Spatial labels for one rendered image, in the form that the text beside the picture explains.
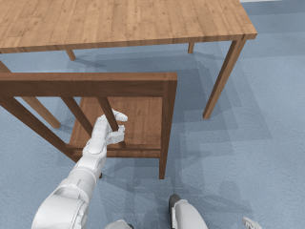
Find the left robot upper arm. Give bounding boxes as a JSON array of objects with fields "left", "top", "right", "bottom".
[{"left": 32, "top": 194, "right": 90, "bottom": 229}]

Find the right robot thigh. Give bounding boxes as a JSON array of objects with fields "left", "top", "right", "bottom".
[{"left": 172, "top": 203, "right": 208, "bottom": 229}]

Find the robot left forearm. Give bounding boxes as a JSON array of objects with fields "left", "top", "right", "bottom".
[{"left": 31, "top": 137, "right": 107, "bottom": 229}]

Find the robot left hand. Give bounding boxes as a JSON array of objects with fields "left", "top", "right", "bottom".
[{"left": 91, "top": 110, "right": 128, "bottom": 145}]

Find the robot right shin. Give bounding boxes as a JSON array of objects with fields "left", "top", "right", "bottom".
[{"left": 174, "top": 199, "right": 189, "bottom": 206}]

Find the chair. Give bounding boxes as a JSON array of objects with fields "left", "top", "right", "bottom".
[{"left": 0, "top": 73, "right": 178, "bottom": 179}]

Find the robot right hand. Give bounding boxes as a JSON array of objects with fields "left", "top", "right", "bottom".
[{"left": 242, "top": 217, "right": 262, "bottom": 229}]

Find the table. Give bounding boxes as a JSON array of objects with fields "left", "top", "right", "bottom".
[{"left": 0, "top": 0, "right": 257, "bottom": 129}]

